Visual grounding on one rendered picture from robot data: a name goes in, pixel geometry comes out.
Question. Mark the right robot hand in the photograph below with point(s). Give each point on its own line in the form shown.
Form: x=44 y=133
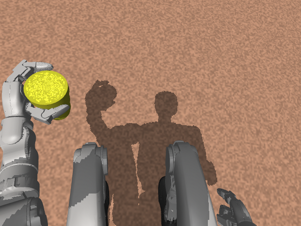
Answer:
x=233 y=215

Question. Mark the left robot arm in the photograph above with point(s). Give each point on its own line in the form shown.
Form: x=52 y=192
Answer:
x=20 y=204

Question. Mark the left robot hand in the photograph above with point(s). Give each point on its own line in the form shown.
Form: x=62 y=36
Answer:
x=14 y=101

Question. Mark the right robot foot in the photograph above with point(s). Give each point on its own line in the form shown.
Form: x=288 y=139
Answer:
x=162 y=201

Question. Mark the cup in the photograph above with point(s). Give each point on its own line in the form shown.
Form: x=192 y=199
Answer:
x=48 y=89

